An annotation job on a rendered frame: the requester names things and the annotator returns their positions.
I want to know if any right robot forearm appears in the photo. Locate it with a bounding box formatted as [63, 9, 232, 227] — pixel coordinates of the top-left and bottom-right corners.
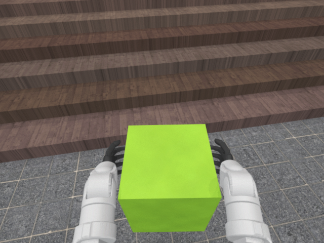
[220, 160, 272, 243]

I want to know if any carton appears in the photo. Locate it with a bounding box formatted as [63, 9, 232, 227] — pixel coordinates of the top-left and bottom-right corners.
[118, 124, 222, 232]

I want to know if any left robot hand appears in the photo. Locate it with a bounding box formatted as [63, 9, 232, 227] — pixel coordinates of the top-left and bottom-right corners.
[102, 140, 125, 175]

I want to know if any right robot hand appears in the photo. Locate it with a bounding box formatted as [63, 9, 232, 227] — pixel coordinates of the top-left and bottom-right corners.
[210, 139, 233, 174]

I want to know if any left robot forearm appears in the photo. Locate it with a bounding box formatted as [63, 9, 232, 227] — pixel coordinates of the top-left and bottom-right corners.
[72, 161, 118, 243]

